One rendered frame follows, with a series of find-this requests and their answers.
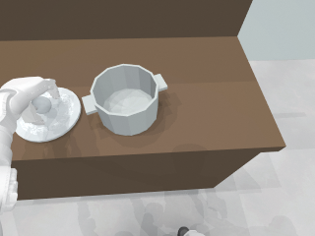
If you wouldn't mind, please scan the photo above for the left robot upper arm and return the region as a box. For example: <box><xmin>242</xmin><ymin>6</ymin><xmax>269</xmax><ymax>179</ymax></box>
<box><xmin>0</xmin><ymin>165</ymin><xmax>18</xmax><ymax>236</ymax></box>

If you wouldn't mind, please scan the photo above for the robot right foot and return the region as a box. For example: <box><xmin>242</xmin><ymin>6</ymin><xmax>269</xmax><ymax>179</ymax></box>
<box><xmin>177</xmin><ymin>226</ymin><xmax>189</xmax><ymax>236</ymax></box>

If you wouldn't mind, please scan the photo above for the table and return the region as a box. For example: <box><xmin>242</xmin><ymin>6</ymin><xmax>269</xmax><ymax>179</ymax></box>
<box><xmin>0</xmin><ymin>0</ymin><xmax>286</xmax><ymax>201</ymax></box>

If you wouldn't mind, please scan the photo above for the lid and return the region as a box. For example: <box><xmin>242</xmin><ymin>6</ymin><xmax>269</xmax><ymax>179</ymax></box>
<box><xmin>16</xmin><ymin>88</ymin><xmax>82</xmax><ymax>143</ymax></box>

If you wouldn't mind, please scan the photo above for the left robot forearm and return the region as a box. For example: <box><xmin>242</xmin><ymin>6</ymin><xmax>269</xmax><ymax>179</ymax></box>
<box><xmin>0</xmin><ymin>87</ymin><xmax>30</xmax><ymax>167</ymax></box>

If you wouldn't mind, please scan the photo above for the robot left hand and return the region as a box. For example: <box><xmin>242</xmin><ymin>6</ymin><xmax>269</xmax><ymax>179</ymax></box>
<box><xmin>1</xmin><ymin>77</ymin><xmax>60</xmax><ymax>126</ymax></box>

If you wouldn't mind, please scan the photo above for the pot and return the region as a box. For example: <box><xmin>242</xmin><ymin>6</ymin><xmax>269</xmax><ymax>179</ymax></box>
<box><xmin>82</xmin><ymin>64</ymin><xmax>168</xmax><ymax>136</ymax></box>

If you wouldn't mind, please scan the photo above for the knob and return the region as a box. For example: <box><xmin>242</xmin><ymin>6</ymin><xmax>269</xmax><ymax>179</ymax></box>
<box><xmin>31</xmin><ymin>95</ymin><xmax>52</xmax><ymax>114</ymax></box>

